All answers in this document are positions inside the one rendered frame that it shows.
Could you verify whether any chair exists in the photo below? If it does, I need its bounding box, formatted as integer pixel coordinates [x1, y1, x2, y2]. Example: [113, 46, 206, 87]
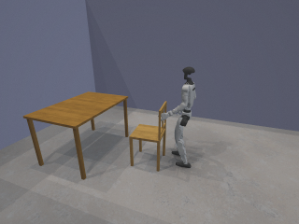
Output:
[129, 101, 167, 172]

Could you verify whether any robot right foot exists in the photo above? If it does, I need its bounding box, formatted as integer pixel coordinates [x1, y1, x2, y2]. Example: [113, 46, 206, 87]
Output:
[171, 150, 179, 156]

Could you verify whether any robot left forearm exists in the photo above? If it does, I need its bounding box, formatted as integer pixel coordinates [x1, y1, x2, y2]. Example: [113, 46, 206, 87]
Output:
[167, 103, 186, 117]

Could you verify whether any robot left thigh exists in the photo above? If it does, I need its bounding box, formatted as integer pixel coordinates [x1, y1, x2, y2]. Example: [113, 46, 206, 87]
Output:
[174, 116, 188, 146]

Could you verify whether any table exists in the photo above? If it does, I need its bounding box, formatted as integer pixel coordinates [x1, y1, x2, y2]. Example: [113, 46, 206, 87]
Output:
[23, 91, 129, 180]

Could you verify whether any left robot hand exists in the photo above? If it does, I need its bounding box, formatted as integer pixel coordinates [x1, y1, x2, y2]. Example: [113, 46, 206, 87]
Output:
[158, 113, 168, 121]

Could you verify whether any robot left upper arm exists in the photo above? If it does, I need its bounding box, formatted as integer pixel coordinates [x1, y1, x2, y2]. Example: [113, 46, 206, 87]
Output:
[181, 85, 190, 107]

